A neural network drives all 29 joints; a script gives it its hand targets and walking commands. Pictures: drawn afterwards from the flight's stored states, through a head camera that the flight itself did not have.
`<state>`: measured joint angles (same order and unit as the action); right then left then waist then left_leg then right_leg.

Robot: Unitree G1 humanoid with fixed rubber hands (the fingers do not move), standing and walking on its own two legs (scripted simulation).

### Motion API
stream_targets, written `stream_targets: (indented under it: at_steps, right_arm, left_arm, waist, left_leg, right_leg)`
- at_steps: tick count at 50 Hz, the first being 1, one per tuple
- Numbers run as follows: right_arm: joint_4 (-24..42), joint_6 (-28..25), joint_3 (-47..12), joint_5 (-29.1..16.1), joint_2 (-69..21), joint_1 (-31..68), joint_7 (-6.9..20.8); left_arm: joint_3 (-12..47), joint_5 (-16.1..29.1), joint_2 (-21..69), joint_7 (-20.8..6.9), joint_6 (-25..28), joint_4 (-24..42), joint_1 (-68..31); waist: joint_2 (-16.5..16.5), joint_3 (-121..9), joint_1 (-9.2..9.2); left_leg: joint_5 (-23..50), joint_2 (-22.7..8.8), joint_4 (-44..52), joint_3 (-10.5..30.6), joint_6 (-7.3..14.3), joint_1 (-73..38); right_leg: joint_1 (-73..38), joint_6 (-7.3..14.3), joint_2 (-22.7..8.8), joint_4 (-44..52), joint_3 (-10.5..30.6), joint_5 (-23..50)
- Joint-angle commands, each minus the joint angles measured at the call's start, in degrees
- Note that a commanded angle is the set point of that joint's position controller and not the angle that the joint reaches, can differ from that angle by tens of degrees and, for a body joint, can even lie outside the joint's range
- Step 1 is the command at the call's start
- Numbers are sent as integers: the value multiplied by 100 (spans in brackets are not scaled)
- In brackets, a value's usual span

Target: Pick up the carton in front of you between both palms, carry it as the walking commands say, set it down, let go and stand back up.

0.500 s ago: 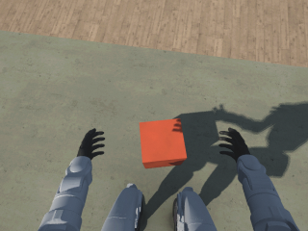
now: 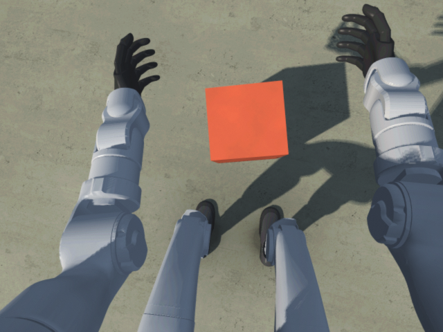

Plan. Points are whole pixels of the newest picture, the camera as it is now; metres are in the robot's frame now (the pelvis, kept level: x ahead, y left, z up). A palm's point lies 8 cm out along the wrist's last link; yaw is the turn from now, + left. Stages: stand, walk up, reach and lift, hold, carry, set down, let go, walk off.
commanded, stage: reach and lift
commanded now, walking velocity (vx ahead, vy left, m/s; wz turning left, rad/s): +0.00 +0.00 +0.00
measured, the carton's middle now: (245, 128) +0.48 +0.01 -0.52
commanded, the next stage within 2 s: none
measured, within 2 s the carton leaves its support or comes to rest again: leaves its support in 1.66 s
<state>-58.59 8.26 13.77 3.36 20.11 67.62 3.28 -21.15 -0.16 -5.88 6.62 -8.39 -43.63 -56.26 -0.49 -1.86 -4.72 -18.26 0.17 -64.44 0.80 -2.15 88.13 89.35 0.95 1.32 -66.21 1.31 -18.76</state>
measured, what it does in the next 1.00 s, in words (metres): lowers itself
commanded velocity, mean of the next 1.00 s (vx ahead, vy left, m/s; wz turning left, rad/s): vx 0.00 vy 0.00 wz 0.00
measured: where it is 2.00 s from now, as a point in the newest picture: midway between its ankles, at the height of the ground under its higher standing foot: (234, 243)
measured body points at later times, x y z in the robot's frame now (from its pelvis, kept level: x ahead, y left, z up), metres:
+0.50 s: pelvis -0.02 +0.01 -0.18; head +0.33 -0.01 +0.11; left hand +0.47 +0.21 -0.34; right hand +0.52 -0.18 -0.34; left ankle +0.08 +0.14 -0.61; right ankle +0.08 -0.11 -0.61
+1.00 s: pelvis -0.04 +0.01 -0.27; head +0.33 -0.01 -0.02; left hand +0.48 +0.21 -0.46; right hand +0.52 -0.16 -0.47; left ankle +0.08 +0.14 -0.61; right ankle +0.08 -0.11 -0.61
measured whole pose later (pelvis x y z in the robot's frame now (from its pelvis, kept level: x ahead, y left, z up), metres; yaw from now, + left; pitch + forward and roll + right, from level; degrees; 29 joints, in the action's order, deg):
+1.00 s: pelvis -0.04 +0.01 -0.27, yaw +2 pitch +38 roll +3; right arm -66.8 0.3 -2.4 -13.3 25.3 81.0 -4.2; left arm -6.0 17.5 -15.9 9.4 0.0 -62.5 -76.1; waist 3.0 19.3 -2.4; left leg -31.1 3.3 -124.0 0.2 -3.0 130.7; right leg 131.3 -0.3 0.8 -126.2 2.1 -32.6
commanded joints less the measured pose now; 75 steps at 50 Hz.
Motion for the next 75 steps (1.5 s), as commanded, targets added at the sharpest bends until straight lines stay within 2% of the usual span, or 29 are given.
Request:
stream_targets:
  at_steps: [1,5,10,14,18,22,26,30,33,39,42,45,47,51,56,62,67,68,70,72,75]
  right_arm:
    - [483,-183,181,153,434,1071,0]
    - [483,-363,302,244,123,885,-44]
    - [384,-501,235,185,42,576,-193]
    - [600,-599,17,-80,302,675,-321]
    - [927,-638,-387,-557,654,1014,-440]
    - [1043,-577,-730,-954,902,1457,-506]
    - [915,-465,-916,-1222,1150,2004,-554]
    - [285,-415,-1040,-1355,1243,2422,-560]
    - [-236,-466,-1108,-1397,1256,2639,-538]
    - [-756,-708,-1255,-1483,1320,2980,-563]
    - [-605,-835,-1379,-1587,1408,3192,-635]
    - [-326,-929,-1545,-1690,1339,3255,-732]
    - [-224,-934,-1563,-1683,1224,3142,-759]
    - [-18,-928,-1545,-1665,1056,2784,-810]
    - [-384,-860,-1490,-1592,825,2502,-767]
    - [-529,-914,-1510,-1626,710,2669,-751]
    - [-545,-989,-1782,-1687,220,3085,-779]
    - [-533,-996,-1866,-1672,10,3137,-774]
    - [-657,-989,-1906,-1640,-208,3209,-752]
    - [-446,-994,-2240,-1703,-1480,3798,-559]
    - [-410,-837,-2523,-1513,-3655,4543,-80]
  left_arm:
    - [-235,-159,-457,-102,234,485,-707]
    - [-353,-280,-359,-203,469,293,-603]
    - [-310,-238,-374,-200,653,-42,-485]
    - [-41,55,-563,-98,750,-19,-632]
    - [390,545,-838,74,769,198,-895]
    - [709,918,-998,217,671,340,-1269]
    - [860,1105,-1150,353,505,368,-1840]
    - [902,1169,-1203,414,420,-153,-2358]
    - [907,1158,-1241,388,480,-652,-2650]
    - [1019,1210,-1343,320,732,-1262,-3091]
    - [1152,1367,-1443,350,858,-1224,-3264]
    - [1445,1769,-1226,320,936,-1314,-3187]
    - [1519,1829,-1226,265,943,-1439,-3048]
    - [1478,1803,-1291,299,1002,-1261,-2723]
    - [1344,1596,-1266,313,990,-1486,-2579]
    - [1457,1548,-1075,300,1025,-1415,-2932]
    - [1780,1729,-427,315,1044,-1460,-3380]
    - [1791,1710,-280,318,1054,-1498,-3441]
    - [1622,1508,-196,341,1068,-1734,-3364]
    - [1815,1392,891,138,1080,-1673,-3874]
    - [2048,1060,2902,-385,897,-1536,-4938]
  waist:
    - [-637,-5599,-45]
    - [-623,-5277,-7]
    - [-497,-5130,43]
    - [-477,-5636,93]
    - [-514,-6481,125]
    - [-599,-6693,116]
    - [-612,-6595,125]
    - [-501,-5643,112]
    - [-395,-5035,111]
    - [-243,-4575,156]
    - [-297,-4978,179]
    - [-460,-5158,336]
    - [-551,-5111,391]
    - [-567,-5509,341]
    - [-420,-4514,227]
    - [-249,-4392,289]
    - [-272,-4429,381]
    - [-290,-4405,367]
    - [-322,-4302,221]
    - [-420,-4362,127]
    - [-396,-4247,181]
  left_leg:
    - [1317,426,329,-509,-169,-1600]
    - [1442,402,-82,-444,-189,-684]
    - [1446,381,-1018,-429,-248,87]
    - [1607,406,-1839,-430,-288,361]
    - [1743,423,-2628,-454,-303,300]
    - [1265,400,-3224,-523,-278,386]
    - [570,335,-3643,-561,-233,414]
    - [-194,244,-3978,-530,-181,662]
    - [-432,187,-4227,-477,-160,830]
    - [-135,147,-4723,-364,-159,945]
    - [276,169,-4969,-361,-156,779]
    - [532,231,-5110,-366,-144,914]
    - [677,259,-5190,-369,-148,1130]
    - [892,319,-5235,-435,-151,1120]
    - [368,311,-5108,-418,-130,1543]
    - [255,302,-5034,-377,-143,1426]
    - [191,409,-4983,-343,-129,1243]
    - [161,446,-4968,-341,-116,1196]
    - [121,480,-4934,-339,-84,1143]
    - [193,558,-4953,-363,-16,1197]
    - [129,700,-5111,-409,-9,1392]
  right_leg:
    - [-3922,-196,206,366,103,1942]
    - [-3219,-221,158,-116,191,2335]
    - [-1954,-244,153,-1003,173,2217]
    - [-1459,-244,184,-1802,113,2249]
    - [-1372,-251,198,-2623,14,2203]
    - [-1093,-270,165,-3199,-87,1554]
    - [-739,-262,97,-3565,-161,671]
    - [103,-200,-19,-3811,-150,-304]
    - [606,-159,-97,-4019,-88,-631]
    - [995,-136,-169,-4512,45,-386]
    - [690,-152,-160,-4769,47,24]
    - [417,-156,-131,-4874,7,315]
    - [254,-180,-121,-4947,9,620]
    - [-113,-223,-74,-5031,-21,993]
    - [652,-189,-69,-4888,20,388]
    - [987,-162,-66,-4804,30,143]
    - [959,-148,-13,-4739,11,8]
    - [966,-148,5,-4719,-4,-23]
    - [1046,-165,36,-4700,-20,-107]
    - [1026,-145,146,-4685,3,-25]
    - [1198,-134,318,-4807,-17,3]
